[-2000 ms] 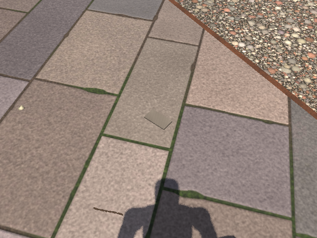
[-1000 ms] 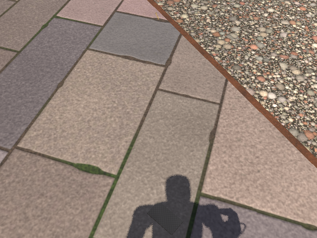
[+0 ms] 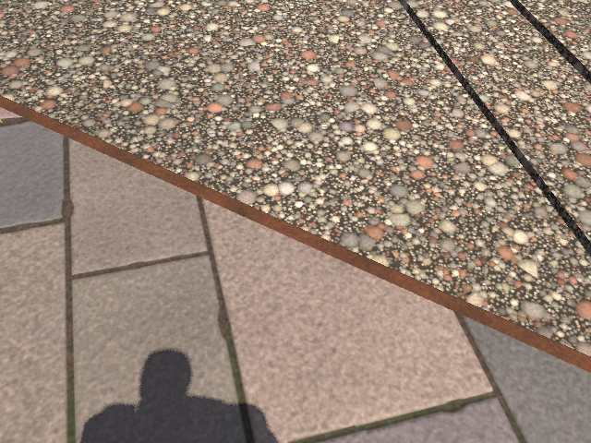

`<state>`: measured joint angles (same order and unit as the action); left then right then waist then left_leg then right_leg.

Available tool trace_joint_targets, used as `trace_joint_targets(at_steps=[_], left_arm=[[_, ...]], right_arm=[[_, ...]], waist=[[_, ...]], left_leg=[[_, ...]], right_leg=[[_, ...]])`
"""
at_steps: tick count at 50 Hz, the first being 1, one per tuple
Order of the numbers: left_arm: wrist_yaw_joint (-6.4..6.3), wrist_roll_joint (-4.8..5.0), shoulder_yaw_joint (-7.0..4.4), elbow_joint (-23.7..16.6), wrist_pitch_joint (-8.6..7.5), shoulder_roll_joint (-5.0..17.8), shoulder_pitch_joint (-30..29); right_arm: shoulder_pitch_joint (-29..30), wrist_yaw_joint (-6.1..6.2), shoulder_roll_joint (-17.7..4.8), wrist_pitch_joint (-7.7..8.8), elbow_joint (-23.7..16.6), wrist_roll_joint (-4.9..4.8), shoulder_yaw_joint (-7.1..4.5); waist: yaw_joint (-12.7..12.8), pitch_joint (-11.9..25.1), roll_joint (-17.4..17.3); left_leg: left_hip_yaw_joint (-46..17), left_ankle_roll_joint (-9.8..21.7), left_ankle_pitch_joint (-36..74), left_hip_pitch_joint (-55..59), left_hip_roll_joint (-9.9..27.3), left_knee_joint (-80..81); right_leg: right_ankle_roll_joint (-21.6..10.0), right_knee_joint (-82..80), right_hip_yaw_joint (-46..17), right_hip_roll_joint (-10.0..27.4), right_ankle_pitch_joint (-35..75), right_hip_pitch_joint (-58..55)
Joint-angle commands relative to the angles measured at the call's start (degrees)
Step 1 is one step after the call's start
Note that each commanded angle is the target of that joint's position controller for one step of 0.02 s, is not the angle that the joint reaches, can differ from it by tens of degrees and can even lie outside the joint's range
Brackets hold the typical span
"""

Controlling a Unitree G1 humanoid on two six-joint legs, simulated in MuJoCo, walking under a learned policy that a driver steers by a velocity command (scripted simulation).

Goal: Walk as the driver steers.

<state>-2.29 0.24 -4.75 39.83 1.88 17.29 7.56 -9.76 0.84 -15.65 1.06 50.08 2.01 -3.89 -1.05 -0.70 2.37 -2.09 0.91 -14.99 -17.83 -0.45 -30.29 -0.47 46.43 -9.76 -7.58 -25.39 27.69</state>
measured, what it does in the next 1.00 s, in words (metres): walks ahead: right foot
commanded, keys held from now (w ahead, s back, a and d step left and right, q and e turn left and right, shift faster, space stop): no key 0.30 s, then w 0.70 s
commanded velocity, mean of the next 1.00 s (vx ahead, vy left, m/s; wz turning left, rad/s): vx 0.24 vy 0.00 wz -0.07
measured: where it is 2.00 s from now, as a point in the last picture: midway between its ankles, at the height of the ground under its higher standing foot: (305, 436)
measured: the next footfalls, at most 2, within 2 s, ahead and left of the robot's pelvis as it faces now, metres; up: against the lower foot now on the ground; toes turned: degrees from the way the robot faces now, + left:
right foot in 0.24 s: +0.02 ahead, -0.14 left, +0.00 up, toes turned +2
right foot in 1.04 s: +0.43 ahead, -0.14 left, +0.00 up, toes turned -4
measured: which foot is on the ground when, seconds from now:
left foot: down 0.00-1.00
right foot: up 0.00-0.22, down 0.24-0.56, up 0.58-1.00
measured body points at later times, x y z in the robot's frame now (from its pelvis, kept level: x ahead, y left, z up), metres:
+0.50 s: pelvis +0.02 +0.00 +0.00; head +0.02 +0.00 +0.45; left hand +0.11 +0.26 -0.13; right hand +0.11 -0.28 -0.12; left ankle +0.02 +0.10 -0.72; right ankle -0.02 -0.14 -0.73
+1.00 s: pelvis +0.22 -0.02 -0.01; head +0.26 -0.01 +0.44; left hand +0.49 +0.18 -0.08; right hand +0.14 -0.29 -0.14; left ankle +0.04 +0.10 -0.73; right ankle +0.39 -0.15 -0.72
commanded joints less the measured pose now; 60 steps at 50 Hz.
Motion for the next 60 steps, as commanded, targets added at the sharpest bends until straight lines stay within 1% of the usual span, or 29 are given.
trace_joint_targets(at_steps=[1,2,4,7,10,12,14,16,19,22,24,27,28,29,30,31,35,41,47,49,51,52,53,54,55,56,57,58,60], left_arm=[[-0.25,0.07,-2.93,-1.34,-0.54,8.33,4.16],[-0.37,-0.29,-2.46,-0.88,-0.08,6.66,4.60],[-0.12,0.04,-1.37,-0.76,0.07,3.54,3.99],[0.23,-0.03,0.41,-1.68,-0.39,0.44,-0.08],[0.40,0.71,-0.05,-0.37,-0.54,2.39,1.39],[0.33,0.06,-0.38,0.88,-0.47,4.27,3.23],[0.06,-0.55,-1.24,1.77,-0.13,9.05,3.55],[1.20,-1.06,0.13,2.58,-0.56,2.74,3.64],[1.21,-0.37,-0.93,3.72,-1.34,7.20,7.15],[0.66,0.22,-0.95,4.48,-3.23,7.77,8.90],[0.67,0.90,-0.75,3.85,-3.94,7.06,6.75],[1.10,1.01,-0.34,2.67,-3.77,5.50,1.92],[1.27,0.48,0.58,1.83,-4.07,2.39,0.81],[1.16,0.43,1.29,-0.56,-4.94,-0.59,1.17],[0.87,2.08,0.39,-1.30,-5.86,2.76,0.62],[1.12,2.95,-0.11,-0.75,-6.52,4.70,1.19],[2.30,0.71,-0.35,0.76,-7.15,3.41,0.75],[3.55,0.79,1.29,-2.25,-6.91,-0.73,-8.06],[5.35,1.45,1.59,-5.03,-7.59,0.76,-14.99],[5.61,1.27,0.87,-4.69,-7.84,2.79,-12.56],[4.83,1.06,-1.21,-1.01,-7.59,6.57,0.56],[4.05,0.75,-2.17,1.58,-7.27,9.05,11.23],[3.95,-0.34,-3.29,3.00,-7.10,14.81,16.79],[4.09,0.22,-1.87,3.45,-6.99,9.97,17.19],[3.51,-6.25,1.66,6.38,-8.76,0.43,21.54],[3.72,-5.23,1.66,6.49,-9.37,0.18,14.28],[3.26,-3.82,2.31,6.21,-9.22,-1.13,11.11],[2.99,-3.39,2.73,5.79,-9.43,-2.36,7.22],[2.88,-3.10,2.52,4.59,-9.95,-1.35,2.78]], right_arm=[[6.04,0.54,-8.45,1.00,-5.79,-0.82,-1.54],[5.96,0.66,-7.02,0.96,-5.65,-1.81,-1.01],[4.49,0.80,-5.26,0.57,-4.74,-1.75,-0.19],[2.10,1.03,-6.49,-0.08,-3.45,-1.55,-0.27],[0.19,0.72,-8.92,-0.55,-2.58,-2.27,-0.64],[-1.99,0.29,-7.77,0.08,-1.58,-2.87,-0.14],[-4.48,-0.83,-4.75,1.77,-1.76,-1.11,0.66],[0.44,-0.85,-5.10,1.59,-1.02,-0.95,0.82],[2.60,-0.15,-4.81,0.62,-1.76,-2.47,0.53],[4.35,-0.78,-5.16,2.70,-3.52,-3.87,0.03],[2.78,-1.82,-4.88,4.12,-3.09,-4.23,-0.01],[-8.47,-2.53,-5.03,4.53,2.85,-3.05,-0.92],[-14.19,-2.34,-7.09,4.44,4.25,-2.82,-1.53],[-18.57,-2.24,-13.92,4.52,4.25,-2.86,-2.86],[-17.67,-2.52,-13.15,4.93,3.80,-1.85,-2.34],[-13.25,-2.24,-9.79,5.30,2.32,-2.03,-1.30],[-10.10,-1.98,-6.61,5.06,0.75,-1.92,0.17],[-14.01,-0.61,-8.51,3.98,1.76,-2.18,0.22],[-17.26,-0.40,-9.07,3.14,3.09,-3.15,-0.11],[-16.34,-0.22,-10.26,2.73,2.89,-3.16,-0.62],[-14.95,-0.01,-10.73,1.99,2.40,-2.88,-0.81],[-14.90,0.18,-9.35,1.84,1.41,-2.18,-0.17],[-22.65,-0.42,-1.08,2.86,0.03,-1.85,2.11],[-21.17,-0.83,-3.75,4.46,1.13,-3.02,1.61],[-16.25,-4.15,-4.18,6.13,0.27,4.68,1.66],[-11.47,-4.34,-4.40,7.02,-0.33,4.61,1.30],[-11.57,-3.92,-3.85,7.09,-1.41,4.70,1.83],[-10.58,-3.95,-1.55,6.66,-1.75,4.03,2.71],[-9.66,-3.99,-1.71,5.07,-3.06,2.85,3.16]], waist=[[3.18,3.44,-9.46],[2.79,2.84,-9.58],[2.40,2.66,-10.04],[-0.25,3.72,-13.03],[-0.28,3.56,-13.55],[0.37,3.35,-10.94],[-3.38,6.83,3.23],[0.00,5.88,2.23],[2.26,-2.45,8.61],[2.71,-7.95,12.07],[1.12,-6.94,9.56],[-4.51,-1.68,4.76],[-6.30,-0.13,-1.90],[-6.35,1.52,-17.96],[-5.90,-0.54,-18.07],[-3.79,-4.95,-12.38],[-1.93,-4.33,-7.94],[-3.94,-4.44,-7.17],[-4.18,-7.50,-7.51],[-1.52,-4.84,-8.44],[5.95,4.46,-9.34],[10.36,11.98,-7.45],[6.69,22.41,8.32],[7.94,25.79,10.38],[8.65,7.83,6.75],[5.83,-2.76,6.70],[3.11,2.35,2.57],[0.55,1.55,0.06],[-2.45,3.48,-0.30]], left_leg=[[-16.78,11.14,16.59,6.38,16.50,12.35],[-14.76,10.45,17.38,7.18,15.31,11.94],[-9.88,10.01,18.90,7.22,12.35,11.81],[-7.07,9.46,20.11,9.34,10.82,10.54],[-8.61,9.87,22.25,9.42,11.71,8.39],[-8.47,6.31,20.50,6.03,10.72,7.53],[-0.78,0.40,8.34,1.74,3.88,5.30],[2.27,-2.60,1.75,5.66,1.77,3.46],[6.67,-1.19,-11.50,-4.25,-1.80,-7.20],[2.44,2.67,-13.56,-11.84,1.70,-15.61],[2.00,4.87,-14.19,-9.88,3.07,-10.62],[5.70,3.61,2.82,15.08,-0.84,1.72],[-3.04,4.84,-1.69,21.28,4.97,5.98],[-26.27,11.60,-10.32,27.46,17.88,16.13],[-40.09,17.60,-19.89,24.72,24.16,21.51],[-36.09,16.43,-23.28,22.94,23.02,21.37],[-16.40,9.83,-2.39,20.07,14.56,22.39],[-4.17,9.38,15.42,16.54,11.23,23.65],[-2.87,9.09,18.56,20.23,14.98,22.39],[-1.97,7.95,32.19,23.30,15.73,17.49],[0.99,5.93,50.97,21.92,13.13,1.74],[1.68,4.17,41.08,10.57,11.13,-13.13],[2.45,0.27,5.27,-12.49,0.53,-37.33],[-6.13,0.86,-16.65,-19.06,-1.72,-45.45],[-9.80,5.23,-7.83,-25.96,-2.85,-46.39],[-5.16,5.68,-4.75,-29.52,1.01,-46.79],[-4.67,6.59,-2.57,-24.79,3.72,-43.29],[-4.70,6.13,-0.09,-20.28,6.22,-41.83],[-3.47,3.33,-2.83,-15.05,7.78,-39.76]], right_leg=[[2.21,18.86,-1.40,1.86,-3.03,5.33],[3.30,19.89,-1.50,2.20,-0.75,5.78],[4.68,14.92,1.06,3.12,1.56,2.51],[5.55,-2.56,6.81,6.89,1.44,-4.92],[4.55,-18.03,9.59,6.30,8.00,-12.65],[1.76,-28.27,6.98,7.94,20.22,-21.10],[-3.33,-20.89,0.91,14.86,34.00,-25.92],[-3.71,-23.50,1.58,12.52,15.17,-19.72],[-7.44,-31.53,-7.31,16.57,-15.98,-14.63],[-12.36,-36.61,-18.66,24.20,-17.59,-14.23],[-11.22,-35.59,-15.61,23.56,-11.43,-15.65],[-6.83,-27.52,-3.26,15.55,-0.78,-5.29],[-4.19,-16.02,1.91,11.63,2.22,-0.13],[-0.09,2.84,9.33,4.87,-1.49,10.63],[-0.25,14.14,5.05,5.56,-8.99,17.62],[-1.58,18.80,2.97,9.47,-4.21,21.63],[-2.31,12.98,6.13,14.13,12.86,18.22],[1.06,-6.00,10.68,11.97,25.72,12.41],[-1.31,-15.77,10.96,10.23,27.28,9.14],[-3.27,-16.93,11.75,8.61,24.04,4.17],[-6.40,-17.39,14.45,5.14,23.01,-13.84],[-9.14,-14.69,7.92,11.20,22.61,-32.09],[-18.52,-17.85,-20.55,27.43,9.55,-54.53],[-19.25,-28.89,-35.55,30.41,0.52,-53.58],[-13.77,-31.58,-24.38,21.95,-18.04,-42.51],[-13.83,-33.76,-16.55,22.12,-8.69,-31.82],[-14.24,-34.16,-12.27,21.22,1.42,-28.28],[-14.17,-34.88,-8.17,21.27,12.53,-21.50],[-15.75,-37.07,-4.17,21.15,28.74,-14.24]])
Keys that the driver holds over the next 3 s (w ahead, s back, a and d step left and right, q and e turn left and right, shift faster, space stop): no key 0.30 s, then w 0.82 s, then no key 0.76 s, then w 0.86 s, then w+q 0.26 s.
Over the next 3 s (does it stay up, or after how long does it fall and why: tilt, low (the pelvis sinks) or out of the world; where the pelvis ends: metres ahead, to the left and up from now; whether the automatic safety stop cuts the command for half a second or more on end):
stays up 0.93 -0.11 0.00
